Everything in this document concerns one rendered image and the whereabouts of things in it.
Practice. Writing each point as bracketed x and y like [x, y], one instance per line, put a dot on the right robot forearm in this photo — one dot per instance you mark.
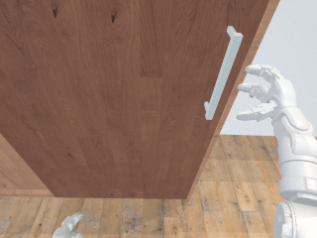
[297, 153]

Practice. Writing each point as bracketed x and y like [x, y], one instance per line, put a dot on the wardrobe door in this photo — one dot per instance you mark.
[14, 172]
[105, 98]

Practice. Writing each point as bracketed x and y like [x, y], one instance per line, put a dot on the robot right upper arm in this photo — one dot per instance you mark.
[295, 220]

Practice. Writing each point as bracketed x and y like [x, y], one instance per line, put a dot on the robot left hand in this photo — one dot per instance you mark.
[67, 225]

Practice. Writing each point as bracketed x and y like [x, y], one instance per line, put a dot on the handle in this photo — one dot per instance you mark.
[230, 55]

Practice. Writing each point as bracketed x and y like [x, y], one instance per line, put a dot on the robot right hand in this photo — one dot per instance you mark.
[281, 93]

